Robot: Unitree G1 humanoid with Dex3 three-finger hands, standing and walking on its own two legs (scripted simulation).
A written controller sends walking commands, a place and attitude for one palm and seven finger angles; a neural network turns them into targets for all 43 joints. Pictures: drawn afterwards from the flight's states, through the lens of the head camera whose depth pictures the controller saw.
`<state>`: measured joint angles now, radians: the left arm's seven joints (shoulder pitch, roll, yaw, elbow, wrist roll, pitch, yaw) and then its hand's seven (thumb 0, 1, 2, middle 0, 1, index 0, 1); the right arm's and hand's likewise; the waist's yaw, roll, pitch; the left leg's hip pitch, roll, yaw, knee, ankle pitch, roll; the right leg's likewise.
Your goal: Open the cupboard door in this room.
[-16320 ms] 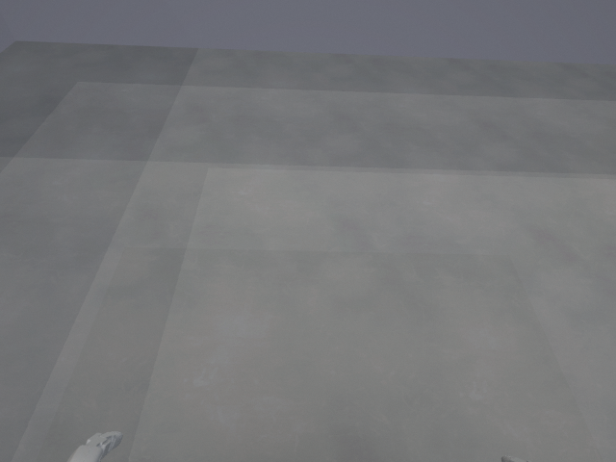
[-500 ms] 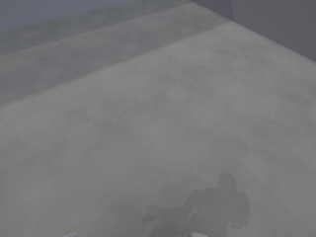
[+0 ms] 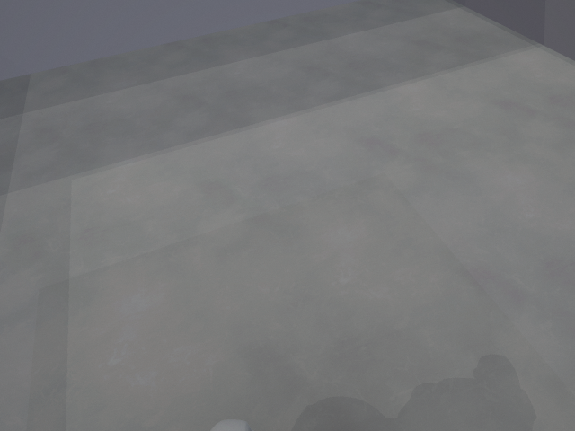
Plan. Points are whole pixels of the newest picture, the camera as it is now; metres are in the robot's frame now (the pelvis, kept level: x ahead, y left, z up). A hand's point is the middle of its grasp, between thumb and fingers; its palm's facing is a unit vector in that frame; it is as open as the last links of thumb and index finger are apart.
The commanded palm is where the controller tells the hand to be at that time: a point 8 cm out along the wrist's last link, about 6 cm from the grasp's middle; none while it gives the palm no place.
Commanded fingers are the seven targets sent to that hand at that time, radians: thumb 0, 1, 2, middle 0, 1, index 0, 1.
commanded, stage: turn or walk to find it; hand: left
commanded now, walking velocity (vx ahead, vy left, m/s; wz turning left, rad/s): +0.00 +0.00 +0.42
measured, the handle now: out of the picture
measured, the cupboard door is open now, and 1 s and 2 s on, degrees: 0 0 0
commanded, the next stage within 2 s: stand and wait in 1.14 s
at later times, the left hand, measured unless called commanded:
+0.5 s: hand out of the picture -0.01 +0.28 -0.17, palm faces +0.23 -0.94 -0.24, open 7.4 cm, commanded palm none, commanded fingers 0.00 0.90 0.90 -0.20 -0.30 -0.20 -0.30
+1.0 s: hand out of the picture -0.05 +0.21 -0.15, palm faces +0.40 -0.88 -0.26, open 7.4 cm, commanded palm none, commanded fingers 0.00 0.90 0.90 -0.20 -0.30 -0.20 -0.30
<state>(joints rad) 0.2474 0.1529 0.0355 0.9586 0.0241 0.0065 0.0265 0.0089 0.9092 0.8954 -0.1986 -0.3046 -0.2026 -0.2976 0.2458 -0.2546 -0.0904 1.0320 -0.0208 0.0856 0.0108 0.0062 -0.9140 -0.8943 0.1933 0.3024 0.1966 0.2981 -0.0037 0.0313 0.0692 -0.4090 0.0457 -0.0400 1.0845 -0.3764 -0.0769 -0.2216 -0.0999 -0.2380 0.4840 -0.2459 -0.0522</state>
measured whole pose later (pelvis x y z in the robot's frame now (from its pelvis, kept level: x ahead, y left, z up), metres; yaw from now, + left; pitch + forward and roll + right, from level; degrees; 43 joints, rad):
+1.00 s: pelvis -0.05 +0.01 +0.00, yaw +24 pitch -1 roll +2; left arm 0.19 0.15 0.03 0.94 0.02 0.01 0.03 0.01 0.91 0.90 -0.20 -0.30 -0.20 -0.30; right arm 0.25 -0.25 -0.10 1.02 -0.02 0.08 0.01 0.01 -0.91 -0.89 0.19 0.30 0.20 0.30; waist -0.04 0.04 0.07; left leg -0.47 0.03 -0.05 1.15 -0.37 -0.07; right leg -0.19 -0.09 -0.16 0.50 -0.29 -0.02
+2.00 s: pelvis -0.07 -0.01 +0.00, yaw +51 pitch -1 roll +2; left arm 0.20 0.16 0.03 0.92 0.02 0.01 0.02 0.01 0.90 0.90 -0.20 -0.30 -0.20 -0.30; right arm 0.25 -0.27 -0.10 1.00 -0.02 0.08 0.02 0.01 -0.91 -0.89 0.19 0.30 0.20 0.30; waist -0.03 0.04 0.08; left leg -0.46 0.03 -0.04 1.16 -0.37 -0.07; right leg -0.21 -0.10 -0.18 0.51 -0.27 -0.02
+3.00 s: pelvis -0.09 -0.03 +0.00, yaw +81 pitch -1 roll +2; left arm 0.20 0.16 0.03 0.92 0.02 0.01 0.02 0.01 0.90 0.90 -0.20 -0.30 -0.20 -0.30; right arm 0.25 -0.26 -0.10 1.00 -0.02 0.08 0.02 0.01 -0.91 -0.89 0.19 0.30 0.20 0.30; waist -0.03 0.03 0.08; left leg -0.45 0.04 -0.04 1.13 -0.38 -0.08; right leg -0.21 -0.11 -0.20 0.51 -0.27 -0.02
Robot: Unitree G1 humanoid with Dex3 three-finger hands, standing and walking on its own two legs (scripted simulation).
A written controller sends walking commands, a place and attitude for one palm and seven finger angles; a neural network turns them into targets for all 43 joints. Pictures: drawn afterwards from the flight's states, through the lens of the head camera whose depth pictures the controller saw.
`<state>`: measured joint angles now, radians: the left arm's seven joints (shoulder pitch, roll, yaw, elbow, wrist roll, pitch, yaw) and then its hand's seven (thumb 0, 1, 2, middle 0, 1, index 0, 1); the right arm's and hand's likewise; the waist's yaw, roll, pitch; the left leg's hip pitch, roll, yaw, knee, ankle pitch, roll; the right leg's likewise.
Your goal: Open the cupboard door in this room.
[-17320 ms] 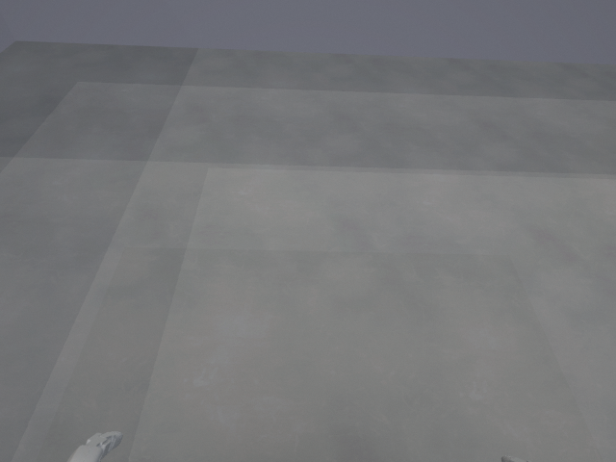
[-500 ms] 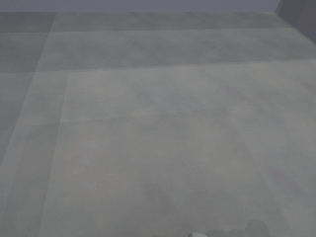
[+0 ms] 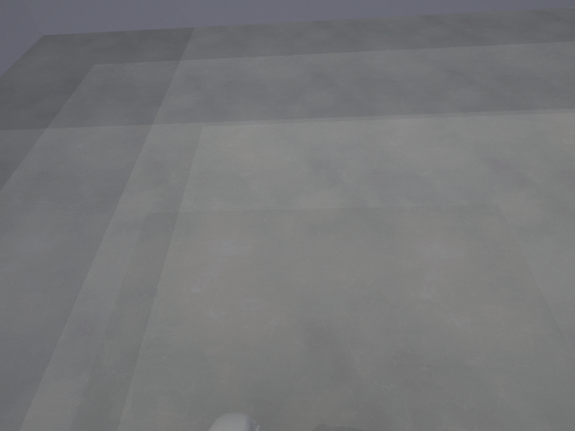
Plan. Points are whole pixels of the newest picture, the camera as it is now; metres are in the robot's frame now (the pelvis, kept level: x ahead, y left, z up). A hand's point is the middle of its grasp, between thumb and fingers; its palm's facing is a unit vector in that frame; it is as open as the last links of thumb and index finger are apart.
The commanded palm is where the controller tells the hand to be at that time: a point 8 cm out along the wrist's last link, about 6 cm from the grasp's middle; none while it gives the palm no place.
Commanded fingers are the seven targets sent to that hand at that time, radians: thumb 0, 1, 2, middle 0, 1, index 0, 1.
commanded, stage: turn or walk to find it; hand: left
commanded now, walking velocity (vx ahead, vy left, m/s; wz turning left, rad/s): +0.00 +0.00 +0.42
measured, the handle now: out of the picture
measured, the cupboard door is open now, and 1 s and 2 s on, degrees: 0 0 0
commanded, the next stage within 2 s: stand and wait in 0.14 s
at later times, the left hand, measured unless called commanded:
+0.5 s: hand out of the picture +0.01 +0.29 -0.17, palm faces +0.24 -0.94 -0.25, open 7.4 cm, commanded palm none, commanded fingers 0.00 0.90 0.90 -0.20 -0.30 -0.20 -0.30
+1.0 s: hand out of the picture -0.03 +0.20 -0.15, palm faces +0.44 -0.86 -0.27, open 7.4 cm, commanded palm none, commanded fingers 0.00 0.90 0.90 -0.20 -0.30 -0.20 -0.30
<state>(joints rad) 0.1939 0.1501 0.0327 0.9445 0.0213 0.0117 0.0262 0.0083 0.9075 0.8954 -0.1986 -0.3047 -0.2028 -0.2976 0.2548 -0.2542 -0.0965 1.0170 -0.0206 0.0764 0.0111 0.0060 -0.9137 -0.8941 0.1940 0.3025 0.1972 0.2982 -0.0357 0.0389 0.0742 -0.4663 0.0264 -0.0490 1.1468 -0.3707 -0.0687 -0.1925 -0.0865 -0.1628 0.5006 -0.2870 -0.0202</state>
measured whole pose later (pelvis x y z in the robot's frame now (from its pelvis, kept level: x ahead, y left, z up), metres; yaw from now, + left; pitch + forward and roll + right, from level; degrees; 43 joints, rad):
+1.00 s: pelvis -0.03 +0.00 +0.00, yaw +27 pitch -1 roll +2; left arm 0.20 0.16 0.03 0.92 0.02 0.01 0.02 0.01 0.90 0.90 -0.20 -0.30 -0.20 -0.30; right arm 0.25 -0.27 -0.10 1.00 -0.02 0.08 0.02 0.01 -0.91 -0.89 0.19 0.30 0.20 0.30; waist -0.03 0.04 0.08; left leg -0.46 0.03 -0.04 1.16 -0.37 -0.07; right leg -0.21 -0.10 -0.18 0.51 -0.27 -0.02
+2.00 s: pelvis -0.05 -0.02 +0.00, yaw +57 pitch -1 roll +2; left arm 0.20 0.16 0.03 0.92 0.02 0.01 0.02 0.01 0.90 0.90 -0.20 -0.30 -0.20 -0.30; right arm 0.25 -0.26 -0.10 1.00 -0.02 0.08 0.02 0.01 -0.91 -0.89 0.19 0.30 0.20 0.30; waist -0.03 0.03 0.08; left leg -0.45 0.04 -0.04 1.13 -0.38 -0.08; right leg -0.21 -0.11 -0.20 0.51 -0.27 -0.02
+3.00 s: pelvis +0.06 +0.30 +0.00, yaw +77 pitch -1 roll +0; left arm 0.29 0.18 0.05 1.09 0.03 -0.07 0.01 0.00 0.94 0.90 -0.20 -0.30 -0.20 -0.30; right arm 0.24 -0.19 -0.07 1.03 -0.02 -0.01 0.01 0.00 -0.92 -0.89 0.19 0.30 0.19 0.30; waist -0.02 0.02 0.05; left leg -0.58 0.12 0.02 1.07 -0.20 -0.01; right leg -0.16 -0.05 -0.22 0.44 -0.27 -0.03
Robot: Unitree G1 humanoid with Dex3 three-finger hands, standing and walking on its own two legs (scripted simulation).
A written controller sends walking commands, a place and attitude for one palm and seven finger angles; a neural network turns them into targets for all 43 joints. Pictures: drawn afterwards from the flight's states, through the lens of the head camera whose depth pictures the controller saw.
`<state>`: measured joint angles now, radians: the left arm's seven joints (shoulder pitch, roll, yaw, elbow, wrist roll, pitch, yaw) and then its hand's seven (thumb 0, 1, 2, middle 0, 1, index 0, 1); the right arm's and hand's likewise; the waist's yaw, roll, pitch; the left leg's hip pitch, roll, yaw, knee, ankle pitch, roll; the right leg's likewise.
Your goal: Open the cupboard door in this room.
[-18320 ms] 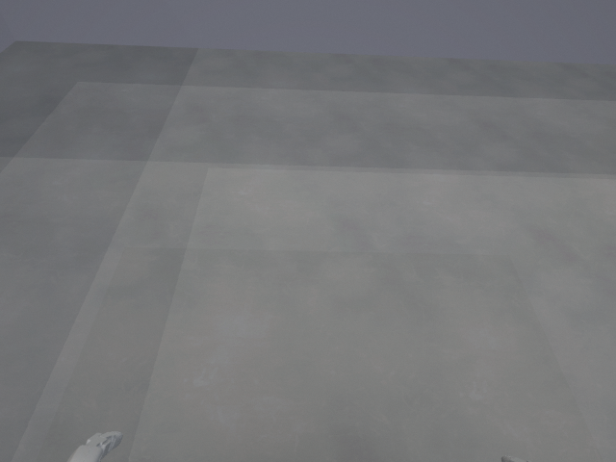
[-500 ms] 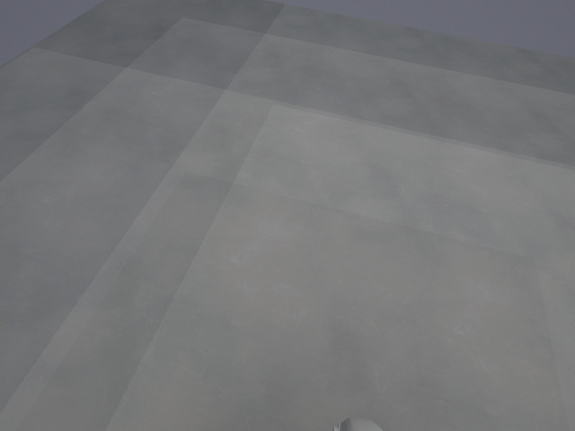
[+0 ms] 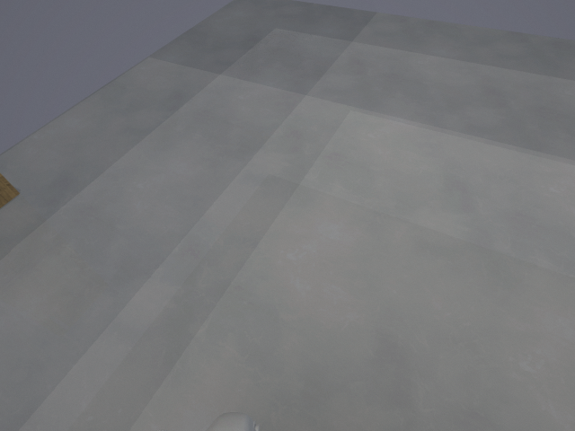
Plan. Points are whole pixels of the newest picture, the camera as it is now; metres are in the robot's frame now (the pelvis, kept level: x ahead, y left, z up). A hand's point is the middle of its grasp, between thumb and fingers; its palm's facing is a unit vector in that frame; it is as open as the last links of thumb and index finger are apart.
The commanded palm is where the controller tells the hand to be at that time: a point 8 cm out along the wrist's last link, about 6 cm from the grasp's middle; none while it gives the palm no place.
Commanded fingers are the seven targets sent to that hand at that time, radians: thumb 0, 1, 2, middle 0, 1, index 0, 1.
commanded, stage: turn or walk to find it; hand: left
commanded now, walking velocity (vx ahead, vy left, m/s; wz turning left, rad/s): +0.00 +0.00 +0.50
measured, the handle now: out of the picture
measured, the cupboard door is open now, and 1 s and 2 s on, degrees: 0 0 0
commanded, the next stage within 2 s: none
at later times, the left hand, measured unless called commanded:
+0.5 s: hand out of the picture +0.01 +0.29 -0.17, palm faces +0.26 -0.93 -0.25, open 7.4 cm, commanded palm none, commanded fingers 0.00 0.90 0.90 -0.20 -0.30 -0.20 -0.30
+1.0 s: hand out of the picture -0.05 +0.20 -0.15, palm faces +0.48 -0.84 -0.27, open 7.4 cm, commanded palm none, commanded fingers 0.00 0.90 0.90 -0.20 -0.30 -0.20 -0.30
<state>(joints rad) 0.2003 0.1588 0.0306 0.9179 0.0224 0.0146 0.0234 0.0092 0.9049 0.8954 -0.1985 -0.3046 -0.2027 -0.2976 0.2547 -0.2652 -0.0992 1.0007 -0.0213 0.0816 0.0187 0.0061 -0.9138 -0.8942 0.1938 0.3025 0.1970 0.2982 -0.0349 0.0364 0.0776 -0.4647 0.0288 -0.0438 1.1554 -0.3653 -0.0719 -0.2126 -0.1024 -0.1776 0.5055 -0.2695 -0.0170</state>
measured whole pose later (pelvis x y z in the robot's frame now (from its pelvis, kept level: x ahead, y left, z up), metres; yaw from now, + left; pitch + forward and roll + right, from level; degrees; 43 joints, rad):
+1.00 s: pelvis -0.03 +0.00 +0.00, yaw +30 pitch -1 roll +2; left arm 0.20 0.16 0.03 0.92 0.02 0.01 0.02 0.01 0.90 0.90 -0.20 -0.30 -0.20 -0.30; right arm 0.25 -0.26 -0.10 1.00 -0.02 0.08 0.02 0.01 -0.91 -0.89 0.19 0.30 0.20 0.30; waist -0.03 0.03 0.08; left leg -0.45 0.04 -0.04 1.13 -0.38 -0.08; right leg -0.21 -0.11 -0.20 0.51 -0.27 -0.02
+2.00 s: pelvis +0.21 +0.24 +0.00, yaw +50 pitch -1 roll +0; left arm 0.29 0.18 0.05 1.09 0.03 -0.07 0.01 0.00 0.94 0.90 -0.20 -0.30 -0.20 -0.30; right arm 0.24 -0.19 -0.07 1.03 -0.02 -0.01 0.01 0.00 -0.92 -0.89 0.19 0.30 0.19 0.30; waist -0.02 0.02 0.05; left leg -0.58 0.12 0.02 1.07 -0.20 -0.01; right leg -0.16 -0.05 -0.22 0.44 -0.27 -0.03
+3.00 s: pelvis +0.48 +0.54 +0.00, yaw +54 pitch -2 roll +1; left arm 0.19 0.17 0.04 1.06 0.02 -0.05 0.02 -0.01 0.96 0.90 -0.20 -0.30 -0.20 -0.30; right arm 0.22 -0.19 -0.06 1.07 -0.02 -0.01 -0.02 0.00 -0.92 -0.89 0.19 0.30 0.20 0.30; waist -0.02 0.05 0.09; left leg -0.46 0.10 0.03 1.02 -0.32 -0.04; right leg -0.26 -0.05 -0.19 0.48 -0.19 -0.07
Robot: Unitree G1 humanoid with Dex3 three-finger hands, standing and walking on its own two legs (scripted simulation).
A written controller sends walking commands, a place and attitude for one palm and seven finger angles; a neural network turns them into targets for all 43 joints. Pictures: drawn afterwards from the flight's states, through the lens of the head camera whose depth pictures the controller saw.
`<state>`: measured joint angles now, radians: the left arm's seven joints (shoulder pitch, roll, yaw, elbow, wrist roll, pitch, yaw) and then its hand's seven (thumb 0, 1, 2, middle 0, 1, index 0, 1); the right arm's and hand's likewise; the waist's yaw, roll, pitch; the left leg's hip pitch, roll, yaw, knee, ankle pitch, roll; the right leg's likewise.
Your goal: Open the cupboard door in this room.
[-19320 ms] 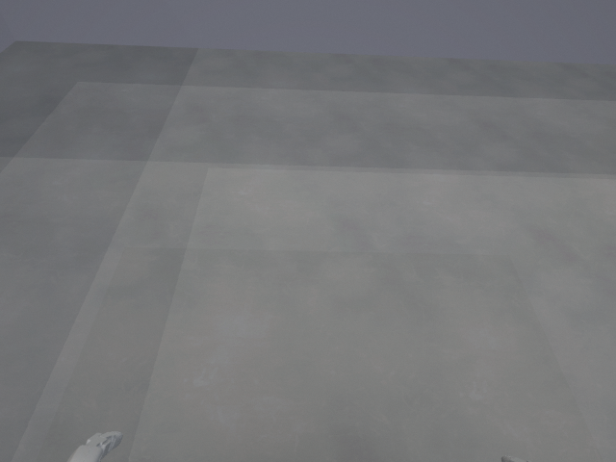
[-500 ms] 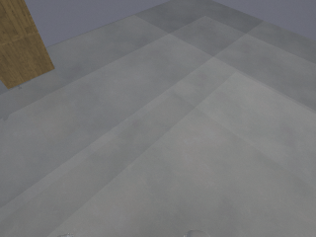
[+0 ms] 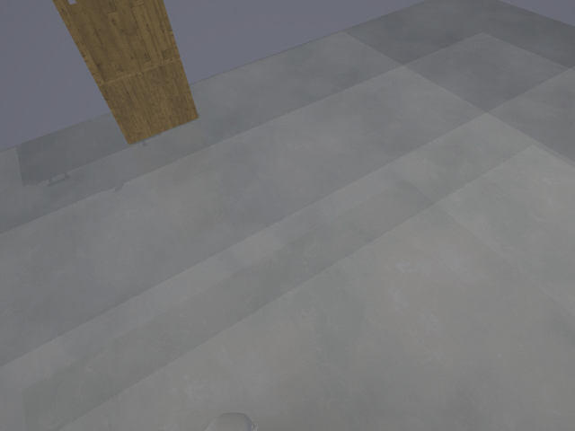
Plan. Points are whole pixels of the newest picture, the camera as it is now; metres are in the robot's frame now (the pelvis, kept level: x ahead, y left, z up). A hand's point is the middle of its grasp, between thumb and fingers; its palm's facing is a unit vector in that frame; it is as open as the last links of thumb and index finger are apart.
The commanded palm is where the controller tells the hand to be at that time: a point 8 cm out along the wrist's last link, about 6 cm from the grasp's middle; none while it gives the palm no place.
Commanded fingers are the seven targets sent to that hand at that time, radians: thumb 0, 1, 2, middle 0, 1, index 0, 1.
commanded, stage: turn or walk to find it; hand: left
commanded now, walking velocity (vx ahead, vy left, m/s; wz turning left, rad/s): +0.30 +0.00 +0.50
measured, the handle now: out of the picture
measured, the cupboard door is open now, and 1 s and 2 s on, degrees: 0 0 0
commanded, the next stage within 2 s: stand and wait in 1.70 s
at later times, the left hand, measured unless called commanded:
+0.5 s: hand out of the picture +0.10 +0.30 -0.17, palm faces +0.24 -0.95 -0.20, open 7.4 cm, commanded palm none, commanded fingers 0.00 0.90 0.90 -0.20 -0.30 -0.20 -0.30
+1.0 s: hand (149, 353) +0.27 +0.28 -0.17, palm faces +0.36 -0.90 -0.24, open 7.2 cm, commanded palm none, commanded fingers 0.00 0.90 0.90 -0.20 -0.30 -0.20 -0.30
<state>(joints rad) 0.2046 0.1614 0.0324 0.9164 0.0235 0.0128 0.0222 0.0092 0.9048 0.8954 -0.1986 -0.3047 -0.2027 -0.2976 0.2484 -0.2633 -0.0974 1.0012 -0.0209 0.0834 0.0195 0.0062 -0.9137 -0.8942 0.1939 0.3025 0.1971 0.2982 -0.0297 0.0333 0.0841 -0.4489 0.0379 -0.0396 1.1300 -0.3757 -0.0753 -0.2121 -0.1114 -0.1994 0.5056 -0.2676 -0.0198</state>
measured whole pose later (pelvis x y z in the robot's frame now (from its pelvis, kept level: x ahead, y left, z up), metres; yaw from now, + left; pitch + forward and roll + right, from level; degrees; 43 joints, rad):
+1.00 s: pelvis +0.33 +0.09 +0.00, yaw +20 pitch -1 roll +0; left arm 0.29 0.18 0.05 1.09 0.03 -0.07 0.01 0.00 0.94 0.90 -0.20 -0.30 -0.20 -0.30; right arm 0.24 -0.19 -0.07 1.03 -0.02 -0.01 0.01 0.00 -0.92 -0.89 0.19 0.30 0.19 0.30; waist -0.02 0.02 0.05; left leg -0.58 0.12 0.02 1.07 -0.20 -0.01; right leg -0.16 -0.05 -0.22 0.44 -0.27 -0.03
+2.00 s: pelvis +0.71 +0.22 +0.00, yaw +24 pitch -2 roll +1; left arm 0.19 0.17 0.04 1.06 0.02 -0.05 0.02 -0.01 0.96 0.90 -0.20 -0.30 -0.20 -0.30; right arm 0.22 -0.19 -0.06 1.07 -0.02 -0.01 -0.02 0.00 -0.92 -0.89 0.19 0.30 0.20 0.30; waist -0.02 0.05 0.09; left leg -0.46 0.10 0.03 1.02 -0.32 -0.04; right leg -0.26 -0.05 -0.19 0.48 -0.19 -0.07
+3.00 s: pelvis +0.77 +0.31 +0.00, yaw +21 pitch -2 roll +0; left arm 0.28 0.13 0.00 1.15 0.01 -0.01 0.05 0.01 0.92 0.90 -0.19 -0.30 -0.20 -0.30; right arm 0.31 -0.10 0.00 1.18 0.00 -0.03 -0.04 0.00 -0.91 -0.89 0.20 0.30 0.20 0.30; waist -0.01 -0.01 0.04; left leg -0.09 0.00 0.14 0.39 -0.27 0.03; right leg -0.12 -0.08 -0.12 0.42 -0.27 0.04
